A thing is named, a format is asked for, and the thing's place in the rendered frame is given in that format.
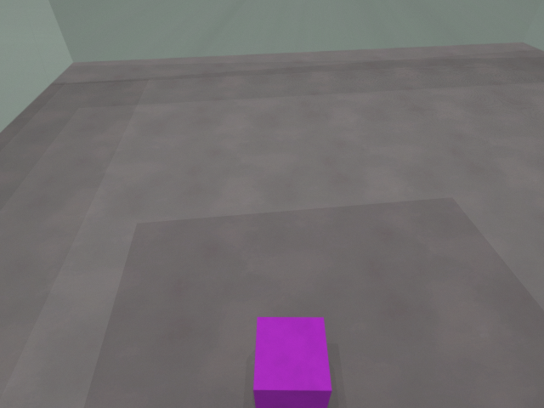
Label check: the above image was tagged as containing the carton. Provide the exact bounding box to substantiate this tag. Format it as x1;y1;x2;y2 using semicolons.
253;317;332;408

